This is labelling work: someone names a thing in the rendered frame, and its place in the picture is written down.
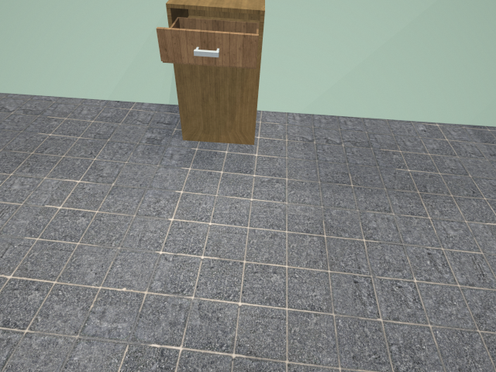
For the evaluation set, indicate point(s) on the drawer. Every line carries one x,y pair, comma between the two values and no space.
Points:
237,42

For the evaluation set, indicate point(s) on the cabinet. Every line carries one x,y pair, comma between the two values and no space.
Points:
218,104

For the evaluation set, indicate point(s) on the handle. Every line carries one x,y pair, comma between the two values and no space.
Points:
206,53

